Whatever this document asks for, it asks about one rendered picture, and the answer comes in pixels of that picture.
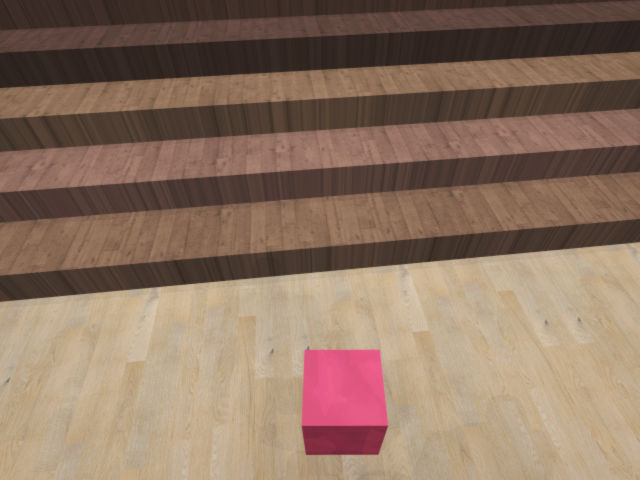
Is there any carton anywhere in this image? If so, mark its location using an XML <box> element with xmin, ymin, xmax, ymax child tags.
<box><xmin>302</xmin><ymin>350</ymin><xmax>388</xmax><ymax>455</ymax></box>

